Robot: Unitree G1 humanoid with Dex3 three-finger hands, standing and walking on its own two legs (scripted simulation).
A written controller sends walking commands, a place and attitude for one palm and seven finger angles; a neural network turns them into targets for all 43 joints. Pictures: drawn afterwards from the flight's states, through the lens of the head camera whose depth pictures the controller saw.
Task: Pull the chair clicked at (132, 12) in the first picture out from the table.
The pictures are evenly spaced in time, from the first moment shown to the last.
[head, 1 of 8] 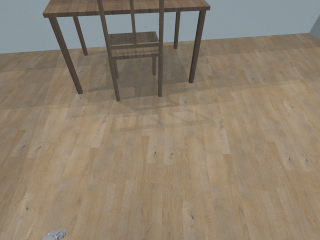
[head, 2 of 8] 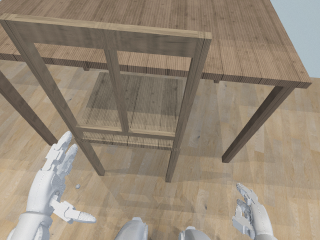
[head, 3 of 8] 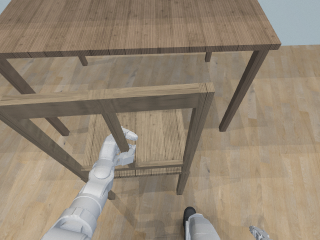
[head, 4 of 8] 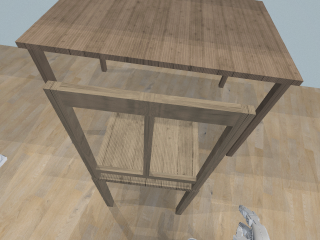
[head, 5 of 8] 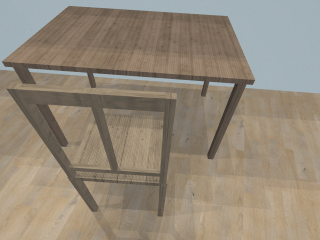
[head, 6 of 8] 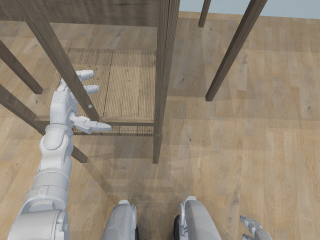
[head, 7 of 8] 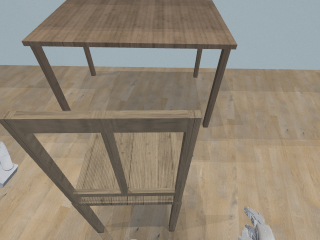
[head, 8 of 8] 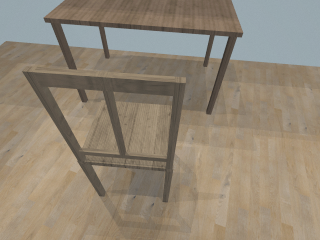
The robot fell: no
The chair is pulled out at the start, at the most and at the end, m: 0.00 0.63 0.63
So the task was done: yes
